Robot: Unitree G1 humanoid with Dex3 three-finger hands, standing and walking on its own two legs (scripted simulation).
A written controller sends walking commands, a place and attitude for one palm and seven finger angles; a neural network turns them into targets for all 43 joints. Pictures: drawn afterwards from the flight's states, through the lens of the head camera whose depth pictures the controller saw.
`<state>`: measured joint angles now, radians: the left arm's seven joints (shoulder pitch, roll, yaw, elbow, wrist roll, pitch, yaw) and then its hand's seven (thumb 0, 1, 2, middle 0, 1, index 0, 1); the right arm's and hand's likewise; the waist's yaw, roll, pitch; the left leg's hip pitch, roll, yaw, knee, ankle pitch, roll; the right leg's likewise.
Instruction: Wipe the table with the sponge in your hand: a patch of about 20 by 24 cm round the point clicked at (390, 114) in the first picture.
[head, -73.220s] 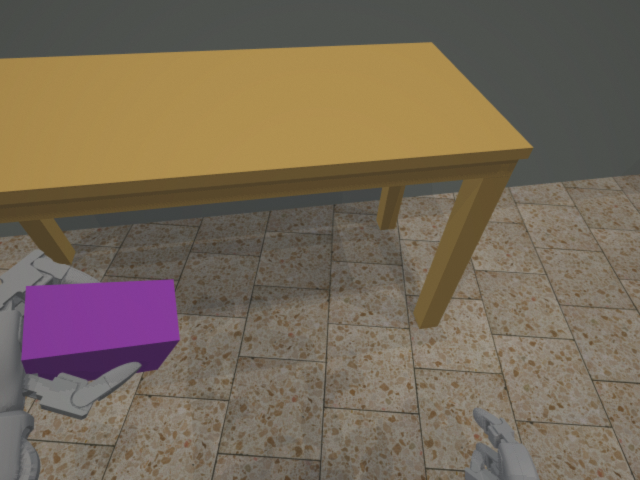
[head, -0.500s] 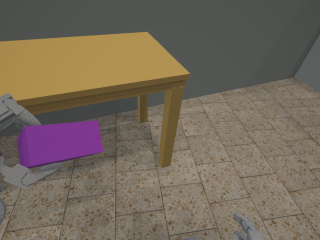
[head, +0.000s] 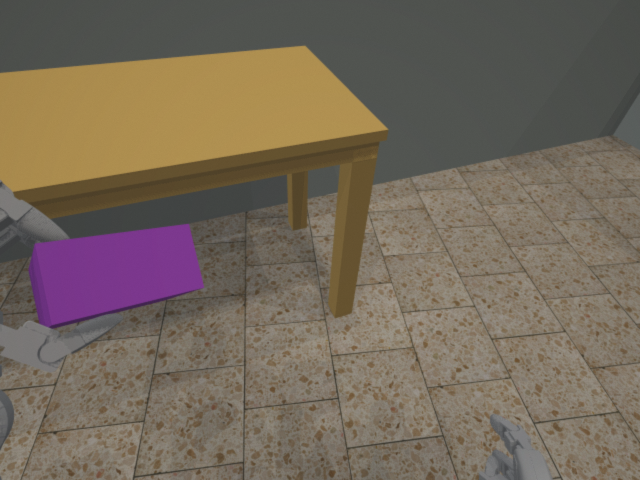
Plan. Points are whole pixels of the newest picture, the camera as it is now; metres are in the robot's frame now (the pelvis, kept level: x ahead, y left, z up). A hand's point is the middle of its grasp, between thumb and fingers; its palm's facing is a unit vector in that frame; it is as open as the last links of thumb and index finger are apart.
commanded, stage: stand and wait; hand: left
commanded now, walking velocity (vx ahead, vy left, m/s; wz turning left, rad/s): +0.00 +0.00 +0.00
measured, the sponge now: (134, 274) +0.25 +0.20 +0.20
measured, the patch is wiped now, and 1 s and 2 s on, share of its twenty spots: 1.00 1.00 1.00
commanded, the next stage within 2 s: none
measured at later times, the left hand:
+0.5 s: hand (48, 259) +0.24 +0.26 +0.22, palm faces +0.45 -0.82 -0.36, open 9.9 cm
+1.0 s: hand (52, 276) +0.23 +0.26 +0.21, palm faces +0.42 -0.84 -0.35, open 9.8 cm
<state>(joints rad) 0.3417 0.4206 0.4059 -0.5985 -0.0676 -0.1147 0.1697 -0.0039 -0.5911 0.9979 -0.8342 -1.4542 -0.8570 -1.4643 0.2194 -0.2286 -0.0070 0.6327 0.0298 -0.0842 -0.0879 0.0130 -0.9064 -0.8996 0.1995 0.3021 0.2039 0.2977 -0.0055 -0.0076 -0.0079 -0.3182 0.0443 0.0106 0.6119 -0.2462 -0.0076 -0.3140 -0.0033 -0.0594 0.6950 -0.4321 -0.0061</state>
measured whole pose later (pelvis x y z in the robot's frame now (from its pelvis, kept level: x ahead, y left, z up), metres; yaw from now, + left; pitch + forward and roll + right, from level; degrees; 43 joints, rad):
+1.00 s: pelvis +0.01 +0.02 +0.01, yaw +0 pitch -1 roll -2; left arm 0.42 0.37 0.34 -0.56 -0.06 -0.11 0.16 -0.01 -0.59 0.99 -0.83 -1.46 -0.85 -1.47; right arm 0.19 -0.22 0.02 0.62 0.02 -0.04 -0.06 0.01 -0.90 -0.90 0.20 0.30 0.21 0.30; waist 0.00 0.04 0.00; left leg -0.27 0.03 0.00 0.51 -0.22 0.01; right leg -0.21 0.01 -0.04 0.42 -0.19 0.00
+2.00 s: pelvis +0.02 +0.03 +0.01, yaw +0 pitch +0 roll -2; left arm 0.43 0.38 0.37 -0.57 -0.06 -0.12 0.16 0.00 -0.58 0.99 -0.83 -1.46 -0.85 -1.47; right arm 0.17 -0.21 0.02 0.61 0.02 -0.04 -0.06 0.01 -0.90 -0.90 0.20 0.30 0.21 0.30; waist 0.01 0.04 0.00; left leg -0.27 0.02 0.01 0.50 -0.23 0.01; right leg -0.21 0.01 -0.03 0.41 -0.19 0.01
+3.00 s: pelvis +0.02 +0.03 +0.01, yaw -1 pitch -1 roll -2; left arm 0.43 0.37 0.36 -0.55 -0.06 -0.11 0.16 0.00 -0.58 0.99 -0.83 -1.46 -0.86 -1.47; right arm 0.18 -0.22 0.02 0.61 0.02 -0.03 -0.06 0.01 -0.90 -0.90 0.20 0.30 0.21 0.30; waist 0.01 0.04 -0.01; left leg -0.26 0.03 0.01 0.50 -0.23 0.01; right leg -0.21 0.01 -0.03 0.40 -0.18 0.01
